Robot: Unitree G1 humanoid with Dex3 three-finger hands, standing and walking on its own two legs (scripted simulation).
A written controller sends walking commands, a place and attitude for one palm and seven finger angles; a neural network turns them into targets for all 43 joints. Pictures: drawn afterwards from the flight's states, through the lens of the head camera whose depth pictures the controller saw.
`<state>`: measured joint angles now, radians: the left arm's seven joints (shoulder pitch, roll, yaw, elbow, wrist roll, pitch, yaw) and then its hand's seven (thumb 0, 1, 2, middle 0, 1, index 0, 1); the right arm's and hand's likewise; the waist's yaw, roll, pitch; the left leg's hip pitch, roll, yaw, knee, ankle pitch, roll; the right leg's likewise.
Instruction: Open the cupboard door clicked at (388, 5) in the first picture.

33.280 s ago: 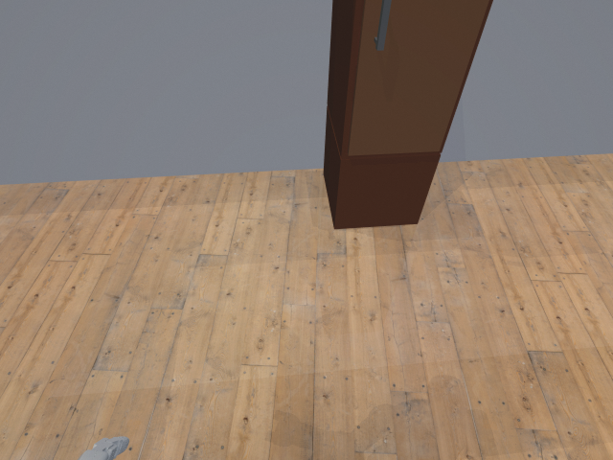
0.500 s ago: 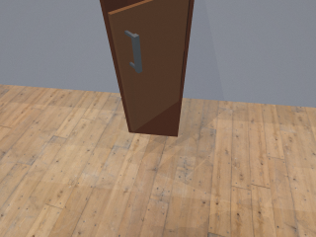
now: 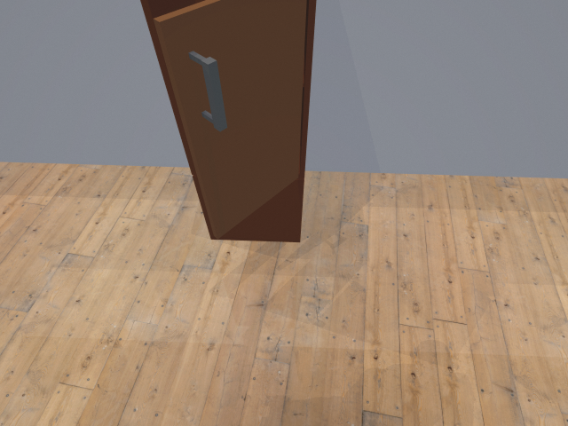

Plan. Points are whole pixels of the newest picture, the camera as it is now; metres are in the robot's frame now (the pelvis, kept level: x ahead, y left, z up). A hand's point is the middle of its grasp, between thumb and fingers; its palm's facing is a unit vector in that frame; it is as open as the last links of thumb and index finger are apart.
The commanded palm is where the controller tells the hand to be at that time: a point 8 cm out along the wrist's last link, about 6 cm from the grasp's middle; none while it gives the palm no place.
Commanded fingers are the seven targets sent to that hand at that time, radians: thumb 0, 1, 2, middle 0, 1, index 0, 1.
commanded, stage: walk to a spot facing it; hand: left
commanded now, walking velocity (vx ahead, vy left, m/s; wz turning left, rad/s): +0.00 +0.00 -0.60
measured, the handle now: (208, 92) +0.64 +0.18 +0.12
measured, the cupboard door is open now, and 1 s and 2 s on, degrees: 48 48 48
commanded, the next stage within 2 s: none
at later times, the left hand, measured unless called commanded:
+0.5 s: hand out of the picture +0.07 +0.16 -0.16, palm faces -0.22 -0.94 -0.27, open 7.4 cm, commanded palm none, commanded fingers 0.00 0.90 0.90 -0.20 -0.30 -0.20 -0.30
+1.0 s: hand (232, 391) +0.20 +0.10 -0.17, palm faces -0.54 -0.79 -0.29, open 7.4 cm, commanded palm none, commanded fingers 0.00 0.90 0.90 -0.20 -0.30 -0.20 -0.30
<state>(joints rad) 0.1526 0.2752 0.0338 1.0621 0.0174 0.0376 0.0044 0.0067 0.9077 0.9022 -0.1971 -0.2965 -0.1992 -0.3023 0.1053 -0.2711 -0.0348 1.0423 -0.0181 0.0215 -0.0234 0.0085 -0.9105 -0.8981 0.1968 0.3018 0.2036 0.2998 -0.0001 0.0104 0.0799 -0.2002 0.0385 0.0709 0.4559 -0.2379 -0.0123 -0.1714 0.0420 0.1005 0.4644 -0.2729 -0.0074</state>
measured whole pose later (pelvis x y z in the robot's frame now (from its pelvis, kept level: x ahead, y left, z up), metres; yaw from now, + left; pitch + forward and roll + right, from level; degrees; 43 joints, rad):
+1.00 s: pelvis -0.02 -0.03 -0.02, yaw -35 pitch +0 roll +0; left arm 0.14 0.28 0.08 0.88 0.03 0.03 -0.03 0.01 0.91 0.90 -0.19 -0.30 -0.20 -0.30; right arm 0.21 -0.26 -0.06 0.91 -0.01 0.04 -0.03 0.01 -0.91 -0.90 0.20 0.30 0.21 0.30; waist 0.00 0.02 0.11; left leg -0.34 0.14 0.06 0.88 -0.52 -0.07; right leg -0.35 0.00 -0.02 0.65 -0.30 -0.02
